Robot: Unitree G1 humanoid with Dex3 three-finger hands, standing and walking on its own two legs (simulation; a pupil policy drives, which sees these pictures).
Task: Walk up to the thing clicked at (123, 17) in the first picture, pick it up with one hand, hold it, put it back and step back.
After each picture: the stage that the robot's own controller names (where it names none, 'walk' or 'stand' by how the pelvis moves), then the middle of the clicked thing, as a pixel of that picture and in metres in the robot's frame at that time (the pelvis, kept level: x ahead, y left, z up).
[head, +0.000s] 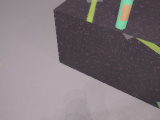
stand; (124, 10) +0.96 -0.23 -0.03
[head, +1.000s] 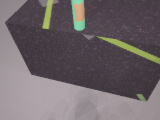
walk; (78, 9) +0.87 +0.11 -0.01
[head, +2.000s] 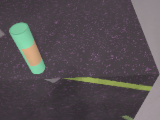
walk; (29, 51) +0.51 +0.27 +0.00
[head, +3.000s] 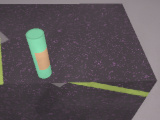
stand; (40, 55) +0.53 +0.23 -0.03
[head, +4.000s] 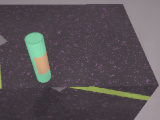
stand; (39, 60) +0.51 +0.22 -0.04
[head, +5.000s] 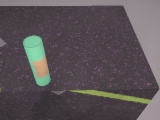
stand; (38, 63) +0.49 +0.22 -0.04
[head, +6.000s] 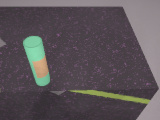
stand; (38, 63) +0.49 +0.22 -0.04
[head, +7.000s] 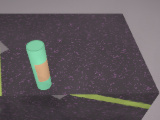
rise first; (40, 67) +0.49 +0.23 -0.03
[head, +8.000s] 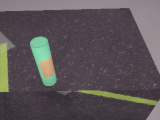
go down; (44, 63) +0.50 +0.22 -0.03
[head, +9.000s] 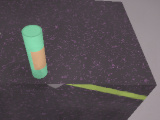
go down; (36, 54) +0.51 +0.20 -0.01
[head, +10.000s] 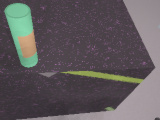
go down; (24, 39) +0.50 +0.20 +0.03
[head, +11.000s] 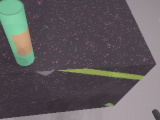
close in; (19, 37) +0.50 +0.21 +0.04
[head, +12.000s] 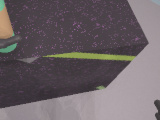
close; out of the picture +0.51 +0.21 +0.08
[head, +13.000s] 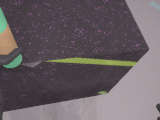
lift; out of the picture +0.46 +0.21 +0.07
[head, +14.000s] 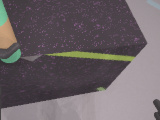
lift; out of the picture +0.48 +0.21 +0.07
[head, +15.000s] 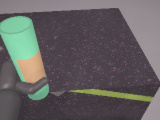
hold; (29, 64) +0.32 +0.16 +0.18
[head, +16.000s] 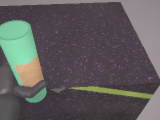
hold; (26, 68) +0.32 +0.17 +0.16
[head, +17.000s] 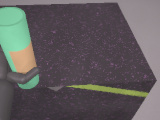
crouch; (20, 55) +0.35 +0.19 +0.17
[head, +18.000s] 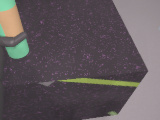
lower; (7, 21) +0.47 +0.22 +0.17
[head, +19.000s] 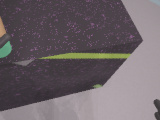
lower; out of the picture +0.51 +0.22 +0.07
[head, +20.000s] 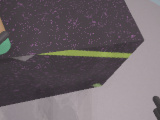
lower; out of the picture +0.51 +0.22 +0.08
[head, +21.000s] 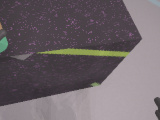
lower; out of the picture +0.52 +0.22 +0.08
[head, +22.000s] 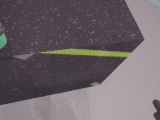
lower; out of the picture +0.52 +0.23 +0.08
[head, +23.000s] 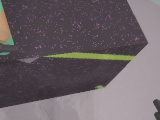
open; out of the picture +0.50 +0.21 +0.07
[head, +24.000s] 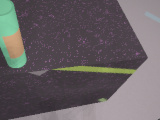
sink last; (9, 39) +0.48 +0.21 +0.04
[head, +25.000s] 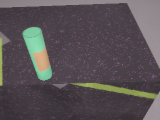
stand; (39, 56) +0.51 +0.23 +0.02
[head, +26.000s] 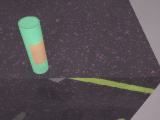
stand; (35, 48) +0.50 +0.22 +0.03
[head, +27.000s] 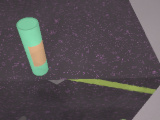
stand; (35, 50) +0.49 +0.22 +0.03
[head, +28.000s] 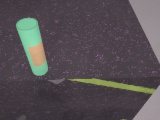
stand; (34, 50) +0.49 +0.22 +0.03
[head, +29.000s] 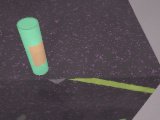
stand; (35, 49) +0.50 +0.22 +0.03
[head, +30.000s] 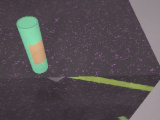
stand; (34, 48) +0.50 +0.22 +0.02
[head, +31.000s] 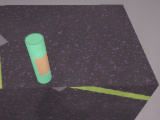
stand; (40, 60) +0.50 +0.22 -0.03
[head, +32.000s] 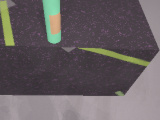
walk; (52, 19) +0.67 +0.15 -0.02
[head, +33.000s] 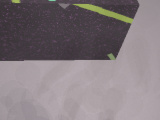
walk; out of the picture +0.98 +0.26 -0.01
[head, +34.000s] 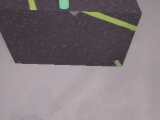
stand; out of the picture +1.10 +0.20 -0.02
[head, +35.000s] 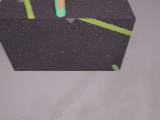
stand; out of the picture +1.10 +0.22 -0.04
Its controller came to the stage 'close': yes
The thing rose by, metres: 0.23
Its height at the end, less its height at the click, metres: +0.00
